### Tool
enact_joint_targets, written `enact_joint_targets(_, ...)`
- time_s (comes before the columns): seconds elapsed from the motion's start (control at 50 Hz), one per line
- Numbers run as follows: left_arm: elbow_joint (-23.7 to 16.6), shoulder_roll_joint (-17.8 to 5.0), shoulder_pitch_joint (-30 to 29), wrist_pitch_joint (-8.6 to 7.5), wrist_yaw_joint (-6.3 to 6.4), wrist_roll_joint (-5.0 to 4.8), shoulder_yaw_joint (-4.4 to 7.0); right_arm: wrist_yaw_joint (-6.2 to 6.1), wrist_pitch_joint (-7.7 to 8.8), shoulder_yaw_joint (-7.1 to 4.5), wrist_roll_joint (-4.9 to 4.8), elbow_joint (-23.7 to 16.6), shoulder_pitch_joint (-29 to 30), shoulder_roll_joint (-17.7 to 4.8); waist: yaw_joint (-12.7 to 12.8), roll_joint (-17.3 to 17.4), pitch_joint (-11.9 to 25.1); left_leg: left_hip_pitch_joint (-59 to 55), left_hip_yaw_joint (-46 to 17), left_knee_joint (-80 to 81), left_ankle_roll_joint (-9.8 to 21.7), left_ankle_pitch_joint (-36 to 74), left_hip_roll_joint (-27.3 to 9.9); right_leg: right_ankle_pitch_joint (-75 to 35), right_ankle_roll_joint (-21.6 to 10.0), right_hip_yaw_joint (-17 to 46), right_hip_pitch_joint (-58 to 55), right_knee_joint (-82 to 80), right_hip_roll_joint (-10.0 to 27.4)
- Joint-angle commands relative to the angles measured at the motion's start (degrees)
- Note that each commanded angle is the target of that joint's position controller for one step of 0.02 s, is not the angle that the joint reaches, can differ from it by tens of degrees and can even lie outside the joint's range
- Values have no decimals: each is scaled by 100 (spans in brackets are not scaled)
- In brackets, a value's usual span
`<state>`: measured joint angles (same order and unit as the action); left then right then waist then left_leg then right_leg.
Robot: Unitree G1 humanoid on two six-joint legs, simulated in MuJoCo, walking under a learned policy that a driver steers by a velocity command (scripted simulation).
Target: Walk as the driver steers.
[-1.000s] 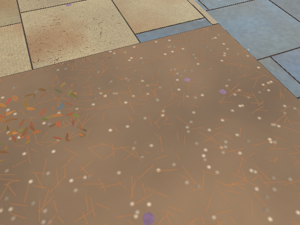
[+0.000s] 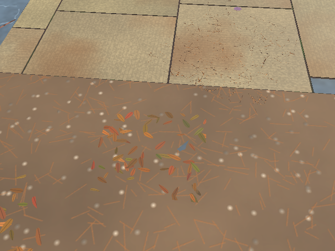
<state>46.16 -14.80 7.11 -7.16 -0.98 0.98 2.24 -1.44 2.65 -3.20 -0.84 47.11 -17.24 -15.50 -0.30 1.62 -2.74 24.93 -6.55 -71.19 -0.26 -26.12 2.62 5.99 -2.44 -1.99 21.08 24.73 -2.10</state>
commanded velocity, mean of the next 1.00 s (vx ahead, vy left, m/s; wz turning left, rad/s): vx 0.36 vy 0.00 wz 0.07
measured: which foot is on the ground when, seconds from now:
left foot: up 0.00-0.26, down 0.28-0.74, up 0.76-1.00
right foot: down 0.00-0.28, up 0.30-0.72, down 0.74-1.00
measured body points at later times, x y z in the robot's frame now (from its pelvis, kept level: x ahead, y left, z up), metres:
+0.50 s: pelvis +0.14 +0.03 +0.02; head +0.16 +0.05 +0.46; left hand +0.28 +0.30 -0.11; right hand +0.19 -0.24 -0.10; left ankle +0.11 +0.13 -0.74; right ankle +0.21 -0.13 -0.67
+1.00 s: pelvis +0.38 -0.05 +0.01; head +0.39 -0.06 +0.46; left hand +0.41 +0.22 -0.11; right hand +0.51 -0.32 -0.10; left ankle +0.46 +0.13 -0.65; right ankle +0.35 -0.12 -0.74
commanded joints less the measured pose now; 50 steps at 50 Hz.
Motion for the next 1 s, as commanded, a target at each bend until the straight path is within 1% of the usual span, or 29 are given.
enact_joint_targets(0.02,-20,-377,193,-58,-50,60,34,-14,-41,-33,23,-286,-572,-65,-195,-539,719,249,33,796,-76,273,-517,-3626,-1209,1083,-872,-876,1473)
enact_joint_targets(0.04,32,-463,139,-62,-36,65,50,-26,-54,6,37,-345,-484,24,-224,-606,712,103,139,1304,-111,387,-517,-3901,-1255,910,-718,-932,1449)
enact_joint_targets(0.08,76,-730,16,-1,10,21,114,-23,-73,69,88,-461,-240,59,-229,-671,921,-323,280,2196,-145,914,-546,-4040,-1261,657,-588,-954,1449)
enact_joint_targets(0.12,138,-874,78,90,43,-53,150,0,-116,59,71,-504,-12,-91,-139,-728,1086,-622,367,2739,-161,1504,-500,-3500,-1198,573,-644,-977,1450)
enact_joint_targets(0.16,224,-885,181,172,50,-99,139,6,-173,31,73,-572,249,-231,-53,-710,1032,-787,395,3150,-122,1726,-471,-2633,-1116,619,-670,-939,1480)
enact_joint_targets(0.22,327,-1029,383,295,39,-244,184,36,-186,-16,95,-665,551,-345,52,-716,698,-1080,679,3786,135,1476,-360,862,-930,962,-365,-1047,1461)
enact_joint_targets(0.26,348,-821,447,345,65,-225,108,34,-124,-77,62,-667,450,-440,-61,-686,388,-1358,639,4292,388,934,-363,2222,-703,1173,-88,-830,1308)
enact_joint_targets(0.28,318,-559,442,320,66,-175,25,-2,-78,-126,67,-620,135,-604,-167,-333,444,-1779,62,4575,599,779,-828,2235,-511,969,242,-203,1072)
enact_joint_targets(0.3,186,-164,438,240,60,-163,-67,-31,-53,-227,83,-543,-182,-986,-108,725,402,-2371,-1120,5173,1074,-115,-1528,2213,-161,6,1337,1092,287)
enact_joint_targets(0.32,-40,-405,29,144,79,-190,-26,31,0,-341,55,-373,-822,-1272,-497,1528,230,-2617,-2720,6032,1718,-656,-2320,2721,-77,-166,2324,2282,-10)
enact_joint_targets(0.34,-64,-815,-51,94,61,-235,98,62,128,-250,98,-379,-827,-962,-465,1131,132,-2644,-2992,6040,1807,-572,-2408,2676,-134,401,2718,3154,355)
enact_joint_targets(0.36,44,-848,142,93,16,-279,130,87,216,-174,104,-468,-512,-698,-229,850,163,-2550,-2529,5971,1608,-343,-2200,2177,-198,543,2699,3412,558)
enact_joint_targets(0.4,162,-737,185,103,-9,-192,145,107,272,-139,20,-581,-102,-561,-88,500,195,-2451,-1813,6156,1354,435,-1892,1322,-144,540,2613,3275,762)
enact_joint_targets(0.46,155,-469,-37,126,-35,-142,94,105,268,-160,75,-504,-179,-577,-77,306,266,-2203,-881,6313,1246,1866,-1530,437,76,330,2181,2734,740)
enact_joint_targets(0.54,-14,-264,-603,173,-40,-147,-7,77,268,-228,26,-281,-491,-743,-260,406,174,-1923,-247,6368,1184,2071,-1353,-302,224,178,1565,1436,581)
enact_joint_targets(0.6,-128,-363,-924,180,-71,-192,-19,93,270,-265,-7,-121,-671,-858,-368,484,66,-1896,-187,6284,1171,1915,-1462,-365,213,142,1241,928,496)
enact_joint_targets(0.66,-248,-522,-1026,137,-132,-220,1,94,246,-290,-60,-4,-672,-916,-293,520,-26,-2104,-306,6107,1095,1859,-1707,-72,10,193,1064,653,517)
enact_joint_targets(0.7,-171,-655,-663,108,-149,-209,65,84,192,-299,-73,20,-552,-957,-25,522,96,-2140,-248,5721,955,2300,-1709,70,-144,71,442,422,417)
enact_joint_targets(0.72,-2,-781,-142,108,-125,-191,151,74,168,-271,-56,10,-506,-908,230,467,351,-2026,-70,5156,840,3045,-1514,135,-236,-60,-311,311,259)
enact_joint_targets(0.74,250,-1071,753,102,-75,-189,292,67,156,-195,-7,-24,-500,-716,579,188,895,-1558,289,3933,644,3383,-1167,120,-435,228,-1577,289,499)
enact_joint_targets(0.76,360,-1662,1565,135,-34,-90,450,71,223,-49,48,-225,-796,-279,681,-1064,1709,381,858,1706,186,2084,-467,706,-1136,2277,-3602,47,1877)
enact_joint_targets(0.78,426,-1570,1841,156,-82,-144,412,60,343,18,36,-221,-939,-140,700,-1867,2056,1543,245,496,105,-689,-6,1661,-1557,4230,-4142,-844,2422)
enact_joint_targets(0.8,373,-1180,1458,138,-94,-183,289,89,402,-123,-110,-225,-653,-664,624,-1326,1401,2102,-53,-165,204,-388,-368,2066,-1364,3843,-3616,-960,2320)
enact_joint_targets(0.82,250,-958,1022,135,-102,-184,228,94,416,-142,-143,-283,-337,-770,468,-955,884,2150,104,-124,311,196,-672,1791,-1147,3099,-2896,-1018,2133)
enact_joint_targets(0.84,161,-807,637,138,-117,-146,185,64,401,-149,-72,-296,-152,-726,316,-634,588,1938,199,137,318,704,-880,1300,-1040,2566,-2234,-1165,1888)
enact_joint_targets(0.86,119,-650,432,126,-134,-91,141,42,354,-172,-12,-292,-103,-659,165,-641,383,1673,200,416,309,1040,-1041,776,-970,2126,-1739,-1328,1659)
enact_joint_targets(0.88,137,-582,374,118,-141,-54,126,44,297,-164,3,-271,-189,-547,46,-756,366,1380,206,550,290,1250,-1113,435,-950,1825,-1444,-1468,1514)
enact_joint_targets(0.92,228,-617,504,70,-124,-74,144,44,213,-150,24,-267,-215,-403,-39,-713,323,1305,293,748,208,1524,-1131,-384,-1021,1405,-1264,-1612,1402)
enact_joint_targets(1.0,417,-786,908,98,0,-104,176,47,209,-122,83,-520,512,-312,86,-462,148,1787,373,1850,41,2413,-1111,-1522,-1007,946,-1502,-1674,1353)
